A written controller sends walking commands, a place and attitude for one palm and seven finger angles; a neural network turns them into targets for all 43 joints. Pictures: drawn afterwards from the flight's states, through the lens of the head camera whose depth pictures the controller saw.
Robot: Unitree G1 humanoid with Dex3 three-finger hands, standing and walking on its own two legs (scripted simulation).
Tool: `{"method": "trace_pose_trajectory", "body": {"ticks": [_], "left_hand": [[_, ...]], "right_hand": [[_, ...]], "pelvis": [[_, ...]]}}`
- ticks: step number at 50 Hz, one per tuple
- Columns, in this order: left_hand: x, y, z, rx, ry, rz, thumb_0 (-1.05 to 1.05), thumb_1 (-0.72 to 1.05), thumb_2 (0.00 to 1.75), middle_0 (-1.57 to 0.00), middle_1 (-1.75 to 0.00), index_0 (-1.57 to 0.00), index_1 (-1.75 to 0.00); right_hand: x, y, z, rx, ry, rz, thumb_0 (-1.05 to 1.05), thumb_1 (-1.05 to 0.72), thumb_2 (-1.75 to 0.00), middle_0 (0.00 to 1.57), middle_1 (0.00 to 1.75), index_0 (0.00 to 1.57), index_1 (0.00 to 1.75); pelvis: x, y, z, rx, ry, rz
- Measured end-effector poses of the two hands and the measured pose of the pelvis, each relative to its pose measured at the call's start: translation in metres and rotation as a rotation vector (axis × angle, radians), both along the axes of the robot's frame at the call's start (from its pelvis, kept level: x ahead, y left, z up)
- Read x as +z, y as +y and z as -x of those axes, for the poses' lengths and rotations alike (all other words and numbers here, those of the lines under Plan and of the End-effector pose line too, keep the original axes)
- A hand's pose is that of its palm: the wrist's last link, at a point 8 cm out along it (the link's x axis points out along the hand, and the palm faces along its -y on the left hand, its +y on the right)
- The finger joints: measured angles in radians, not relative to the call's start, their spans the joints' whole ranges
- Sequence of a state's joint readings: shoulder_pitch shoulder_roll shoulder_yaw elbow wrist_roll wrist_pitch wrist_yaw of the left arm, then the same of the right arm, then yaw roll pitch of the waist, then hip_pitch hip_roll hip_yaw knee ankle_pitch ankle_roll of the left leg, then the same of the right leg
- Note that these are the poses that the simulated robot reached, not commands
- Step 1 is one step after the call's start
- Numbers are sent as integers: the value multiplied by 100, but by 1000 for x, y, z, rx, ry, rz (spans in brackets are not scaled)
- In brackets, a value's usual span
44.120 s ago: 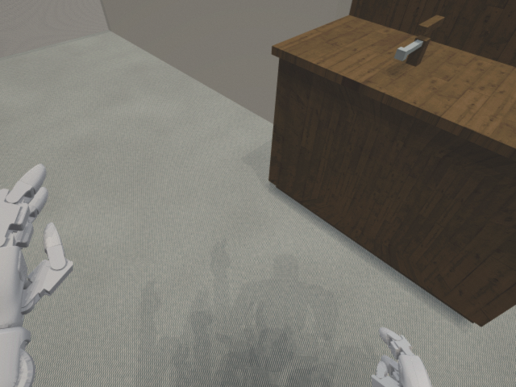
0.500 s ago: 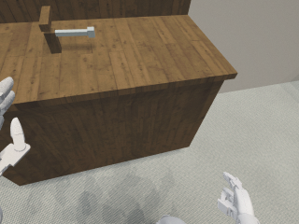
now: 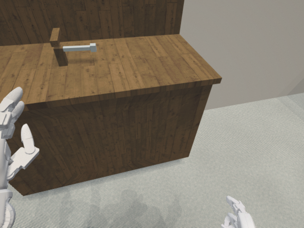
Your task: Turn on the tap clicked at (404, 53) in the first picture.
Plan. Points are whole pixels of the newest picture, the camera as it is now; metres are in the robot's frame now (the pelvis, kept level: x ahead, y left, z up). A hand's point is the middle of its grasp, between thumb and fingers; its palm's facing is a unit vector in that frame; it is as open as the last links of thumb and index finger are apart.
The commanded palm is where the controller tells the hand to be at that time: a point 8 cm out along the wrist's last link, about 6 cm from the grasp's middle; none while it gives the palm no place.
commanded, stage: stop stepping back and stand still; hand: left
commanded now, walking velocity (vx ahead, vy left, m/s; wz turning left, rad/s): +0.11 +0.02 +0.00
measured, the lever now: (93, 47) +0.82 +0.28 +0.10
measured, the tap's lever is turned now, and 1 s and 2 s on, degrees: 86 86 86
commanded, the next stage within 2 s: stand and check the lever's angle in 0.46 s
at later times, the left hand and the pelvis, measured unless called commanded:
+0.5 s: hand (34, 151) +0.21 +0.23 +0.18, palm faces +0.44 -0.82 -0.37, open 7.4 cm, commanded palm +0.16 +0.27 +0.19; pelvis +0.01 -0.02 +0.00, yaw +3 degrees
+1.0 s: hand (27, 142) +0.24 +0.26 +0.17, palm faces +0.42 -0.84 -0.34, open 7.4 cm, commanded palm +0.19 +0.30 +0.19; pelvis +0.03 +0.01 +0.01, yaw +1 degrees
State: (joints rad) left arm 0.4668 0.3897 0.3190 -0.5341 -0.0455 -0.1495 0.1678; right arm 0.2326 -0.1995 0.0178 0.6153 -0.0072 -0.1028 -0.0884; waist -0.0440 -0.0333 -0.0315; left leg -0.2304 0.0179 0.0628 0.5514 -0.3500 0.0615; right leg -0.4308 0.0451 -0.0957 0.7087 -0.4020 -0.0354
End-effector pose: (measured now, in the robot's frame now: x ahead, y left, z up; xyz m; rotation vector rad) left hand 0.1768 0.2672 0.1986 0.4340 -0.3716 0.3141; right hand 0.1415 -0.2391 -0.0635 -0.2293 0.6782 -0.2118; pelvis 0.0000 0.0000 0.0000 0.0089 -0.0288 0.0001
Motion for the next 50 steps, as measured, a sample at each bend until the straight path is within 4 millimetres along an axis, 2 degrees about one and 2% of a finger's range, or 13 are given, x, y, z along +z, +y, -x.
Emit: {"method": "trace_pose_trajectory", "body": {"ticks": [3, 6, 12, 14, 17, 22, 25, 29, 35, 43, 50], "left_hand": [[5, 7, 2, 46, 8, -36, 1, 89, 90, -22, -30, -21, -30], [2, 10, 6, 106, 51, -21, 1, 89, 90, -21, -30, -21, -30], [-29, -9, 17, 147, 136, 43, 1, 89, 90, -21, -30, -21, -30], [-32, -17, 18, 129, 140, 81, 1, 89, 90, -21, -30, -21, -30], [-22, -23, 17, 99, 123, 67, 1, 89, 90, -21, -30, -21, -30], [-3, -14, 11, 72, 38, -7, 1, 88, 90, -22, -30, -22, -30], [-2, -1, 4, 94, 33, -17, 1, 88, 90, -22, -30, -22, -30], [-11, 14, -3, 130, 86, -3, 1, 89, 90, -21, -30, -21, -30], [-27, 20, -13, 116, 131, 72, 1, 89, 90, -21, -30, -21, -30], [-13, 26, -23, 81, 81, 45, 1, 89, 90, -21, -30, -21, -30], [-12, 31, -24, 95, 91, 46, 1, 89, 90, -21, -30, -21, -30]], "right_hand": [[-2, -3, 5, -7, -9, -31, 1, -91, -90, 20, 30, 20, 30], [-9, -5, 8, -1, 21, -66, 1, -91, -90, 20, 30, 20, 30], [-35, -17, 3, 68, 114, -64, 1, -90, -90, 20, 30, 20, 30], [-33, -20, -1, 85, 139, -52, 1, -91, -90, 20, 30, 20, 30], [-21, -24, -9, 83, 125, -34, 1, -91, -90, 20, 30, 20, 30], [-6, -24, -31, 70, 42, 7, 1, -91, -90, 20, 30, 20, 30], [-2, -18, -43, 62, 21, 3, 1, -91, -90, 20, 30, 20, 30], [1, -3, -55, 71, 0, -22, 1, -91, -90, 20, 30, 20, 30], [3, 21, -64, 110, 13, -27, 1, -91, -90, 20, 30, 20, 30], [7, 43, -73, 132, 14, -40, 1, -90, -90, 20, 30, 20, 30], [7, 45, -73, 120, 14, -52, 1, -90, -90, 20, 30, 20, 30]], "pelvis": [[2, -4, 1, 9, -9, -4], [6, -11, -4, 22, -2, 1], [-4, -27, -4, 49, -20, 21], [-1, -29, -4, 56, -25, 17], [5, -30, -5, 50, -23, -1], [1, -22, -10, 58, -12, 14], [2, -16, -13, 50, -13, 11], [4, -8, -19, 43, -2, 16], [7, 2, -27, 34, 0, 21], [9, 11, -32, 26, 4, 24], [11, 14, -34, 19, 10, 23]]}}
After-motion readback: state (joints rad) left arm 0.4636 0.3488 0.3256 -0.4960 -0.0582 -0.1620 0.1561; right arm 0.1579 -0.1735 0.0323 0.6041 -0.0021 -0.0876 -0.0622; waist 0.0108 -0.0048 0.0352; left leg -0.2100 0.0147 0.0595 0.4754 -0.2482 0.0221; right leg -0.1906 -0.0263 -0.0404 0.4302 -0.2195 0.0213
